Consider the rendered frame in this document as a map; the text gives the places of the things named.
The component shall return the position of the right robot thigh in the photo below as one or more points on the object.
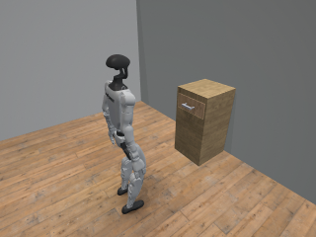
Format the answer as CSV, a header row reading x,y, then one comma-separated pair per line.
x,y
141,156

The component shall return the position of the drawer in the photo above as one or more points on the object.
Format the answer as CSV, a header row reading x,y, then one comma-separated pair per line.
x,y
198,109

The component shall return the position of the robot right shin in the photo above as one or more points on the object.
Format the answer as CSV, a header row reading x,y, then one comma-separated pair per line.
x,y
133,191

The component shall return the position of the right robot upper arm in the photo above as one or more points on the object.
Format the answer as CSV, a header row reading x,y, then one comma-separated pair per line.
x,y
127,101

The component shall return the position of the cabinet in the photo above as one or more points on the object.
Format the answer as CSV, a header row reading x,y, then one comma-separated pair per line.
x,y
200,139

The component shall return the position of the handle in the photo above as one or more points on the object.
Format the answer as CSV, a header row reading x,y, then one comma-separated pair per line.
x,y
187,107

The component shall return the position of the left robot forearm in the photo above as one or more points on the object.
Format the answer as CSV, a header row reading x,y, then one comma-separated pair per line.
x,y
108,121

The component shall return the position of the robot right hand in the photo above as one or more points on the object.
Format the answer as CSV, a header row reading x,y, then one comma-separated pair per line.
x,y
137,166

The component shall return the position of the left robot upper arm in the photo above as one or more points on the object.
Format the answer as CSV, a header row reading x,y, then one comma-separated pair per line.
x,y
105,106

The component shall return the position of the right robot forearm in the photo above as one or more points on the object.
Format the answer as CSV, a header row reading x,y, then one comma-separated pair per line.
x,y
130,143

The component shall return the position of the robot left hand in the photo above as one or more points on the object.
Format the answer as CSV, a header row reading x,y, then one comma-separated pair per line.
x,y
110,133

